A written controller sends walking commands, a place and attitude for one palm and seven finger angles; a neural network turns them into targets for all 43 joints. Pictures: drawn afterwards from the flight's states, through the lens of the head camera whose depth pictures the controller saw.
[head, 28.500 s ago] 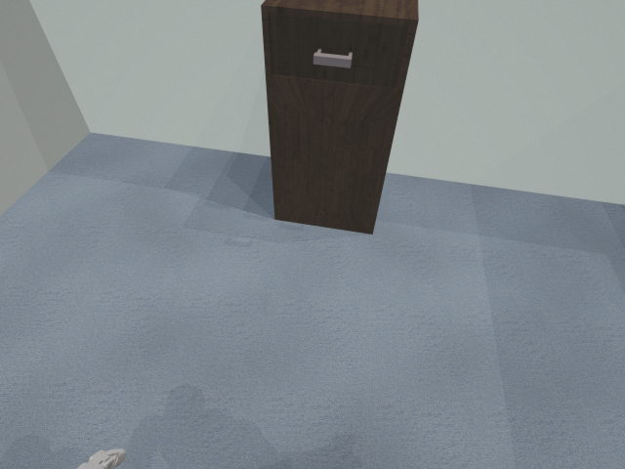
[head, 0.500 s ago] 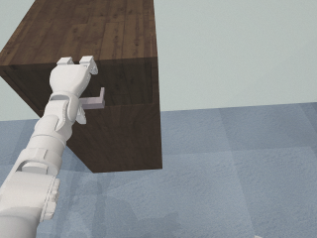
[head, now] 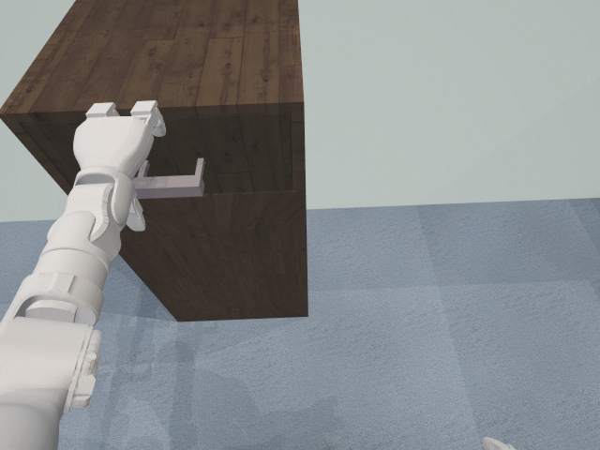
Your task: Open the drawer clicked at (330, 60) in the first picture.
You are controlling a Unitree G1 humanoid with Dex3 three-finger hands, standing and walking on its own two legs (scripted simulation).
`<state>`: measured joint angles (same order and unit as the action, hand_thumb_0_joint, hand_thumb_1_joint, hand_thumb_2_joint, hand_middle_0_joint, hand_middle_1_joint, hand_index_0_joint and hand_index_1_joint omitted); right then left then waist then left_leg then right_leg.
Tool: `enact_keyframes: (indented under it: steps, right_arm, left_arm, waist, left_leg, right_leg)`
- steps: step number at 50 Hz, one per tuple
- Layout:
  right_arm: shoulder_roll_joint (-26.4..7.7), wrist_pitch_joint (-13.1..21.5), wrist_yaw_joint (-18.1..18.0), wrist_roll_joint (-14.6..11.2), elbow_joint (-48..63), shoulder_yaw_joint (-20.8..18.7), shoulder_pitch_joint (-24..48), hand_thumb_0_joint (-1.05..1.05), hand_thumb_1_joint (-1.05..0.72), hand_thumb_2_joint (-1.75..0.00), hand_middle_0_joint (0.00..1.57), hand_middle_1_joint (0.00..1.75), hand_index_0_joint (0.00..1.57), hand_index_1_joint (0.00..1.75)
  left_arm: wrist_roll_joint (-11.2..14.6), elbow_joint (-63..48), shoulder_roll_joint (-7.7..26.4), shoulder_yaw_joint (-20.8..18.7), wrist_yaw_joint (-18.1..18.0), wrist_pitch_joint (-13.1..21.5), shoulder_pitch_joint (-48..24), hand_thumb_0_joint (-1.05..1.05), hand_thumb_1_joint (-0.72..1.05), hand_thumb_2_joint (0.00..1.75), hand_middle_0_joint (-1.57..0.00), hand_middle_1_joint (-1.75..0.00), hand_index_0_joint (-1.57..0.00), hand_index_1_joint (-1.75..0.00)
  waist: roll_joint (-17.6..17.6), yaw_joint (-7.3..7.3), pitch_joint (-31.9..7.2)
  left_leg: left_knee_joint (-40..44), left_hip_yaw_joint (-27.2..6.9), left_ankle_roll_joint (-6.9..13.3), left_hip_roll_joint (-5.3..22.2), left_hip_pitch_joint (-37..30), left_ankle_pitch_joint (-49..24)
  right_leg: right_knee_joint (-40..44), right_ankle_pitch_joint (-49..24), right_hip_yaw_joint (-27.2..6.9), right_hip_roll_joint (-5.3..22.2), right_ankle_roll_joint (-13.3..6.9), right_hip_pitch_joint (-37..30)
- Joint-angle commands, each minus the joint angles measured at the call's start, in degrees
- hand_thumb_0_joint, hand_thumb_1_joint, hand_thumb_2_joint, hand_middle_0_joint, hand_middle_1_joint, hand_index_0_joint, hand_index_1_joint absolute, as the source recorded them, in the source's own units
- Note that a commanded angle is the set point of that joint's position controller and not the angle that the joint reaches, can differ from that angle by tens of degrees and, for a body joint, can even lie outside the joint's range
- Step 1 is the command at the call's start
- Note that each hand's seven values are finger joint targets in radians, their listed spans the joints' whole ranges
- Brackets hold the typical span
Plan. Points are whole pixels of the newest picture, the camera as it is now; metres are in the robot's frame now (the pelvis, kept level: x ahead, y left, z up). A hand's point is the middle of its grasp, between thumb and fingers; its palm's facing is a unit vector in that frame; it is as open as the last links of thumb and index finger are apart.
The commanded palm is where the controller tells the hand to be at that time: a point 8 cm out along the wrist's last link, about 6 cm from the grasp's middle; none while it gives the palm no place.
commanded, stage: re-aim the fingers above the handle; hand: left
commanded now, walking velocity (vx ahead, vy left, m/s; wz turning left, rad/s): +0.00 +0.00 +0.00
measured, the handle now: (170, 176) +0.53 +0.22 +0.02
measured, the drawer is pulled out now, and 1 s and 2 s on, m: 0.00 0.00 0.00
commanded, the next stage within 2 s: lower the fingers behind the handle in 0.06 s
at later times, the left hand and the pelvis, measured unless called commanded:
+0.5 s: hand (138, 187) +0.47 +0.25 +0.06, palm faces -0.01 +0.06 -1.00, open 13.8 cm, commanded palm +0.45 +0.23 +0.11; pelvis +0.01 +0.01 +0.00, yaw -2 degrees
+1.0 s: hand (164, 203) +0.47 +0.22 +0.02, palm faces -0.03 +0.00 -1.00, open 13.8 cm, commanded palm +0.45 +0.23 +0.08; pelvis +0.01 +0.00 -0.01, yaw -1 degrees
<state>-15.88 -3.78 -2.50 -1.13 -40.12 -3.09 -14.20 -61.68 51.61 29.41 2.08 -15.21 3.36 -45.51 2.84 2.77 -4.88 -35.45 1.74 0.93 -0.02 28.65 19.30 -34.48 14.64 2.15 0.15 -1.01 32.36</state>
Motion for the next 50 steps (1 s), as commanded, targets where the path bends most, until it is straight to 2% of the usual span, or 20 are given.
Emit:
enact_keyframes:
  steps: [1, 3, 6, 7, 9, 10, 12, 15, 17, 20, 23, 26, 29, 32, 33, 35, 39, 42, 46, 50]
  right_arm:
    - [-7.6, 0.8, 0.2, -0.4, 4.6, -2.0, -5.0, 0.0, -0.9, -0.9, 0.2, 0.3, 0.2, 0.3]
    - [-7.9, 0.6, -0.1, -0.7, 5.2, -2.1, -4.8, 0.0, -0.9, -0.9, 0.2, 0.3, 0.2, 0.3]
    - [-8.0, 0.8, -1.1, -0.3, 5.5, -2.3, -5.0, 0.0, -0.9, -0.9, 0.2, 0.3, 0.2, 0.3]
    - [-8.0, 0.8, -1.5, -0.2, 5.4, -2.4, -5.4, 0.0, -0.9, -0.9, 0.2, 0.3, 0.2, 0.3]
    - [-7.4, 1.0, -1.8, 0.2, 5.4, -2.2, -6.5, 0.0, -0.9, -0.9, 0.2, 0.3, 0.2, 0.3]
    - [-7.5, 1.0, -1.9, 0.4, 5.2, -2.2, -6.7, 0.0, -0.9, -0.9, 0.2, 0.3, 0.2, 0.3]
    - [-6.7, 1.2, -1.5, 0.7, 4.6, -1.9, -7.2, 0.0, -0.9, -0.9, 0.2, 0.3, 0.2, 0.3]
    - [-6.4, 1.3, -0.2, 1.4, 4.3, -1.7, -6.2, 0.0, -0.9, -0.9, 0.2, 0.3, 0.2, 0.3]
    - [-6.3, 1.3, 0.8, 1.5, 4.1, -1.8, -6.1, 0.0, -0.9, -0.9, 0.2, 0.3, 0.2, 0.3]
    - [-7.0, 1.2, 1.6, 0.9, 3.8, -2.4, -6.2, 0.0, -0.9, -0.9, 0.2, 0.3, 0.2, 0.3]
    - [-7.8, 0.8, 1.1, -0.1, 3.9, -2.8, -6.8, 0.0, -0.9, -0.9, 0.2, 0.3, 0.2, 0.3]
    - [-7.9, 0.9, -0.2, 0.0, 3.8, -3.3, -7.3, 0.0, -0.9, -0.9, 0.2, 0.3, 0.2, 0.3]
    - [-7.6, 1.1, -1.6, 0.5, 3.7, -3.0, -7.5, 0.0, -0.9, -0.9, 0.2, 0.3, 0.2, 0.3]
    - [-7.1, 1.3, -1.8, 1.0, 3.1, -2.8, -8.5, 0.0, -0.9, -0.9, 0.2, 0.3, 0.2, 0.3]
    - [-6.5, 1.4, -1.4, 1.1, 3.0, -2.7, -8.7, 0.0, -0.9, -0.9, 0.2, 0.3, 0.2, 0.3]
    - [-7.0, 1.3, -0.6, 1.1, 2.8, -2.8, -9.1, 0.0, -0.9, -0.9, 0.2, 0.3, 0.2, 0.3]
    - [-6.8, 1.2, 1.2, 1.3, 3.5, -3.1, -9.0, 0.0, -0.9, -0.9, 0.2, 0.3, 0.2, 0.3]
    - [-7.3, 1.0, 1.6, 1.3, 3.5, -3.1, -9.0, 0.0, -0.9, -0.9, 0.2, 0.3, 0.2, 0.3]
    - [-7.2, 1.0, 0.9, 1.5, 3.3, -3.4, -9.2, 0.0, -0.9, -0.9, 0.2, 0.3, 0.2, 0.3]
    - [-7.3, 0.9, 0.5, 1.5, 2.2, -3.1, -9.3, 0.0, -0.9, -0.9, 0.2, 0.3, 0.2, 0.3]
  left_arm:
    - [1.2, -1.9, 9.8, -0.2, 1.4, -5.9, -20.6, 0.0, -0.5, 0.3, -0.3, -1.2, -0.3, -1.2]
    - [2.4, -4.8, 5.7, 4.2, 4.5, -5.8, -24.1, 0.0, -0.5, 0.3, -0.3, -1.2, -0.3, -1.2]
    - [3.9, -9.5, 4.2, 5.2, 7.7, -1.8, -26.6, 0.0, -0.5, 0.3, -0.3, -1.2, -0.3, -1.2]
    - [3.6, -11.1, 7.9, 2.1, 7.8, 0.0, -27.0, 0.0, -0.5, 0.3, -0.3, -1.2, -0.3, -1.2]
    - [2.8, -14.1, 10.4, -0.4, 6.6, 3.3, -28.7, 0.0, -0.5, 0.3, -0.3, -1.2, -0.3, -1.2]
    - [2.3, -14.8, 14.5, -4.1, 5.3, 4.6, -28.6, 0.0, -0.5, 0.3, -0.3, -1.2, -0.3, -1.2]
    - [0.8, -13.1, 16.8, -7.5, 1.5, 5.5, -27.1, 0.0, -0.5, 0.3, -0.3, -1.2, -0.3, -1.2]
    - [-0.5, -12.8, 20.3, -12.3, -4.5, 3.5, -22.9, 0.0, -0.5, 0.3, -0.3, -1.2, -0.3, -1.2]
    - [-0.9, -9.9, 17.0, -10.2, -7.0, -0.1, -19.7, 0.0, -0.5, 0.3, -0.3, -1.2, -0.3, -1.2]
    - [-1.2, -4.7, 12.3, -5.9, -6.9, -6.0, -18.8, 0.0, -0.5, 0.3, -0.3, -1.2, -0.3, -1.2]
    - [0.2, -4.7, 8.9, -0.9, -2.9, -8.6, -21.9, 0.0, -0.5, 0.3, -0.3, -1.2, -0.3, -1.2]
    - [2.3, -8.7, 4.8, 3.3, 2.0, -5.5, -24.9, 0.0, -0.5, 0.3, -0.3, -1.2, -0.3, -1.2]
    - [2.3, -12.0, 7.9, 1.3, 4.4, 0.3, -25.6, 0.0, -0.5, 0.3, -0.3, -1.2, -0.3, -1.2]
    - [0.6, -12.8, 10.9, -1.8, 2.3, 4.6, -25.3, 0.0, -0.5, 0.3, -0.3, -1.2, -0.3, -1.2]
    - [0.3, -9.9, 7.8, -0.3, 1.4, 4.6, -22.8, 0.0, -0.5, 0.3, -0.3, -1.2, -0.3, -1.2]
    - [-0.1, -8.0, 11.2, -4.2, -0.9, 4.5, -20.4, 0.0, -0.5, 0.3, -0.3, -1.2, -0.3, -1.2]
    - [-1.0, -5.9, 8.7, -3.8, -5.1, 0.9, -18.0, 0.0, -0.5, 0.3, -0.3, -1.2, -0.3, -1.2]
    - [-1.7, -5.3, 9.8, -3.8, -6.6, -1.8, -21.2, 0.0, -0.5, 0.3, -0.3, -1.2, -0.3, -1.2]
    - [-1.5, -9.2, 11.3, -4.3, -6.5, -1.8, -25.7, 0.0, -0.5, 0.3, -0.3, -1.2, -0.3, -1.2]
    - [-1.1, -5.4, 11.0, -4.0, -5.7, -1.6, -23.9, 0.0, -0.5, 0.3, -0.3, -1.2, -0.3, -1.2]
  waist:
    - [-3.0, 0.7, -21.5]
    - [-4.2, 2.3, -20.7]
    - [-5.0, 3.24, -19.9]
    - [-4.4, 2.73, -19.7]
    - [-1.1, 1.81, -21.7]
    - [-1.3, 1.06, -21.9]
    - [0.2, -0.19, -21.7]
    - [2.2, -2.98, -25.4]
    - [1.8, -2.8, -25.8]
    - [-2.3, -0.95, -25.6]
    - [-4.2, 1.34, -25.8]
    - [-4.0, 3.58, -24.7]
    - [-2.4, 3.63, -22.2]
    - [1.6, 2.45, -21.0]
    - [2.0, 2.22, -20.1]
    - [1.5, 1.03, -20.3]
    - [1.5, 0.1, -23.9]
    - [-0.7, 1.0, -25.5]
    - [0.1, 2.18, -30.0]
    - [-1.2, 2.81, -26.9]
  left_leg:
    - [3.9, 0.5, 0.7, -1.3, -7.2, -20.5]
    - [4.0, 0.3, 1.3, -1.3, -8.8, -18.6]
    - [4.0, -0.8, 1.9, -1.4, -10.2, -17.1]
    - [3.8, -1.1, 1.9, -1.5, -10.2, -17.4]
    - [3.4, -1.5, 1.7, -1.6, -11.2, -19.4]
    - [3.0, -1.6, 1.5, -1.6, -10.1, -20.2]
    - [2.4, -1.6, 1.0, -1.7, -7.8, -21.3]
    - [1.4, -0.9, 0.2, -1.9, -5.4, -25.8]
    - [1.0, 0.0, -0.2, -1.6, -4.7, -27.0]
    - [1.5, 0.8, 0.2, -1.0, -4.4, -25.8]
    - [2.2, 1.0, 1.0, -0.9, -6.4, -22.9]
    - [2.0, -0.3, 1.8, -0.9, -10.2, -22.9]
    - [1.3, -1.0, 1.9, -1.3, -10.8, -21.2]
    - [0.2, -1.7, 1.2, -1.3, -9.8, -22.8]
    - [-0.3, -1.6, 1.0, -1.4, -9.1, -23.7]
    - [-0.8, -1.8, 0.3, -1.2, -7.3, -25.6]
    - [-2.4, -0.9, -0.1, -0.9, -6.0, -28.9]
    - [-2.6, -0.5, 0.3, -1.1, -3.9, -26.1]
    - [-3.3, -0.7, 0.9, -1.2, -5.8, -27.2]
    - [-3.0, -1.0, 0.9, -1.2, -4.6, -24.3]
  right_leg:
    - [2.5, -17.0, -0.7, -1.8, -0.6, -15.0]
    - [3.8, -15.4, -0.9, -1.8, -0.3, -13.4]
    - [4.6, -13.6, -1.3, -1.7, -0.3, -12.5]
    - [4.2, -13.7, -1.3, -1.7, -0.5, -12.4]
    - [3.0, -14.1, -1.5, -1.7, -0.9, -12.2]
    - [2.7, -14.4, -1.5, -1.9, -1.0, -12.7]
    - [1.0, -14.9, -1.3, -2.0, -1.3, -12.1]
    - [-1.3, -18.5, -1.2, -2.1, -1.6, -14.9]
    - [-1.9, -20.5, -0.9, -2.1, -1.3, -14.8]
    - [-0.7, -20.8, -0.7, -2.4, -1.0, -15.0]
    - [1.2, -19.8, -1.1, -2.3, -0.3, -15.0]
    - [2.5, -18.7, -1.2, -2.3, -0.2, -13.1]
    - [2.4, -16.5, -1.4, -2.1, -0.4, -10.7]
    - [0.5, -15.6, -1.3, -2.2, -1.1, -7.6]
    - [0.2, -15.4, -0.9, -2.2, -1.2, -6.6]
    - [-0.9, -16.0, -0.6, -2.5, -1.6, -6.5]
    - [-2.9, -18.4, -0.3, -2.6, -1.4, -6.4]
    - [-3.1, -19.4, -0.7, -2.6, -1.0, -8.3]
    - [-3.2, -21.9, -1.4, -2.4, -0.7, -10.6]
    - [-2.7, -19.2, -1.2, -2.5, -0.7, -8.7]
